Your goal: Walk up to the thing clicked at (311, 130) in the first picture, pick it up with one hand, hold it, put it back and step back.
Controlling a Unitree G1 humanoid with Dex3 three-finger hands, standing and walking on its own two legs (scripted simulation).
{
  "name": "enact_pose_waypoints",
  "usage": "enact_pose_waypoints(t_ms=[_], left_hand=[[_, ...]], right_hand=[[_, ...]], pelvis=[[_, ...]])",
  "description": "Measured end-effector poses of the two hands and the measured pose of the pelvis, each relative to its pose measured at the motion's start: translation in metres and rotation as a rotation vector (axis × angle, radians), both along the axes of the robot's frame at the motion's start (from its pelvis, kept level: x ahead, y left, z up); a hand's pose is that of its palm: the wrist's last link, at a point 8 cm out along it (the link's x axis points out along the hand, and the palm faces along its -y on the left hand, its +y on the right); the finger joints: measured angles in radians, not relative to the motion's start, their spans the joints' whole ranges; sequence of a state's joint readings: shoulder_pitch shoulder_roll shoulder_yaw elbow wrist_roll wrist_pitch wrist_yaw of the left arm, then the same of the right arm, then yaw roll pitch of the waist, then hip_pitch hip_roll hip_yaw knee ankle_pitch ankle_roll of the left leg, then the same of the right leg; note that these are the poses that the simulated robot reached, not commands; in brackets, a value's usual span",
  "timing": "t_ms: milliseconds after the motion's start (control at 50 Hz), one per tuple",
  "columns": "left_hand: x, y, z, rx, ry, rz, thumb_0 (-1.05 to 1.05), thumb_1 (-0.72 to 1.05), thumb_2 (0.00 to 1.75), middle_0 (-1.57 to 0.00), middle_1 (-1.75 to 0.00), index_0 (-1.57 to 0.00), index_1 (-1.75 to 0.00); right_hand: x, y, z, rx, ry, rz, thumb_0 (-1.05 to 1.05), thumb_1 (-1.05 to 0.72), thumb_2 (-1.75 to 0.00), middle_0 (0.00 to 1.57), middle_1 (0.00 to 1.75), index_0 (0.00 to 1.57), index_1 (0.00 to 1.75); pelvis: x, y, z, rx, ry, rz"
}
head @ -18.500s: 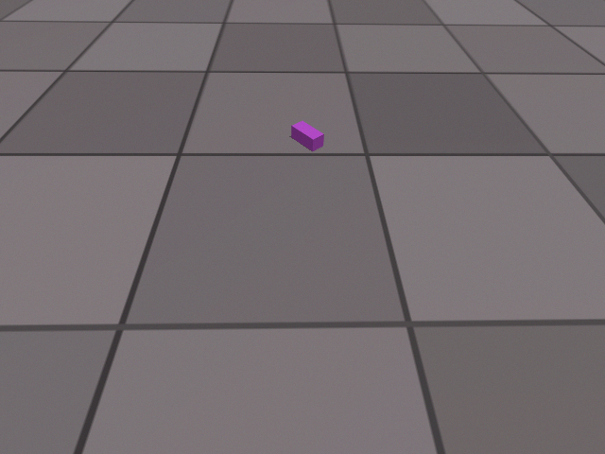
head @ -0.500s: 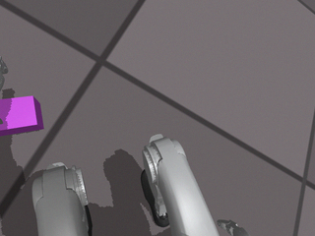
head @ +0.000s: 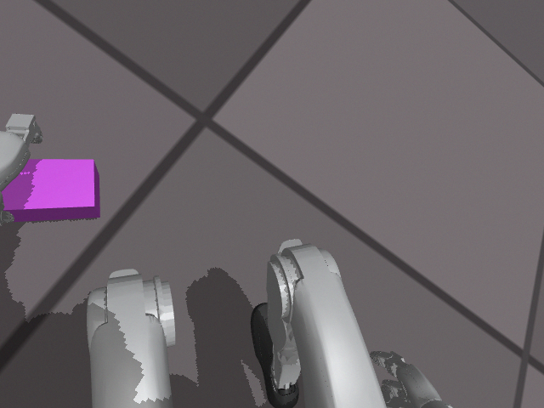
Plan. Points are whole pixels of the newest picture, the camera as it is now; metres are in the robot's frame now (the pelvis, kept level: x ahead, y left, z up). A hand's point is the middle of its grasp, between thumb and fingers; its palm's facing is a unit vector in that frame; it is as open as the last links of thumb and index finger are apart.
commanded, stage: close in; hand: left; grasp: from above
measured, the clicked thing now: (36, 191) +0.49 +0.29 -0.28
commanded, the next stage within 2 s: rest palm in 0.02 s
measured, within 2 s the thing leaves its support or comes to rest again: neither
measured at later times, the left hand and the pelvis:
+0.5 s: hand (24, 192) +0.46 +0.29 -0.22, palm faces -0.51 -0.09 -0.85, open 13.8 cm; pelvis +0.00 -0.01 -0.01, yaw -2 degrees
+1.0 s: hand (38, 191) +0.48 +0.28 -0.26, palm faces -0.46 -0.06 -0.88, open 13.4 cm; pelvis +0.01 +0.00 -0.02, yaw -4 degrees
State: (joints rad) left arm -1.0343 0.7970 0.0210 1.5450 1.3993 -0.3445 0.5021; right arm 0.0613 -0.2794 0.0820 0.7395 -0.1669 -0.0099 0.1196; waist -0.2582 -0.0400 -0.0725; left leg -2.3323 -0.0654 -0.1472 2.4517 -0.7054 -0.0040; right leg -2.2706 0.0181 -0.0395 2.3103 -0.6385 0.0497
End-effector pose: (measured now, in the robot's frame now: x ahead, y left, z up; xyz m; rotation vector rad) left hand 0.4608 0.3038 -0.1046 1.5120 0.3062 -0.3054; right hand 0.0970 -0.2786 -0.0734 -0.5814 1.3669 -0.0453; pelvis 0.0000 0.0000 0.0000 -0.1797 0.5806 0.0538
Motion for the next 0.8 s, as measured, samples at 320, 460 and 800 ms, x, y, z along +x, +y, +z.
enact_pose_waypoints(t_ms=[320, 460, 800], left_hand=[[0.021, -0.017, -0.041, 0.032, 0.182, 0.092, 0.0, -0.44, 0.94, -0.08, -1.11, -0.12, -1.07], [0.013, -0.011, -0.056, -0.03, 0.161, 0.066, 0.0, -0.47, 0.95, -0.08, -1.06, -0.11, -1.04], [0.014, -0.017, -0.082, -0.007, 0.086, 0.026, 0.0, -0.42, 1.05, -0.11, -1.11, -0.12, -1.09]], right_hand=[[-0.069, 0.017, 0.001, 0.073, 0.138, -0.114, 0.0, -0.9, -0.9, 0.2, 0.3, 0.2, 0.3], [-0.081, 0.011, 0.005, 0.054, 0.206, -0.076, 0.0, -0.9, -0.9, 0.2, 0.3, 0.2, 0.3], [-0.057, 0.01, 0.007, 0.027, 0.139, 0.052, 0.0, -0.9, -0.9, 0.2, 0.3, 0.2, 0.3]], pelvis=[[0.005, -0.002, 0.001, 0.0, 0.027, -0.01], [0.003, -0.006, -0.003, -0.009, 0.0, -0.018], [0.004, -0.001, -0.017, -0.037, -0.039, -0.04]])
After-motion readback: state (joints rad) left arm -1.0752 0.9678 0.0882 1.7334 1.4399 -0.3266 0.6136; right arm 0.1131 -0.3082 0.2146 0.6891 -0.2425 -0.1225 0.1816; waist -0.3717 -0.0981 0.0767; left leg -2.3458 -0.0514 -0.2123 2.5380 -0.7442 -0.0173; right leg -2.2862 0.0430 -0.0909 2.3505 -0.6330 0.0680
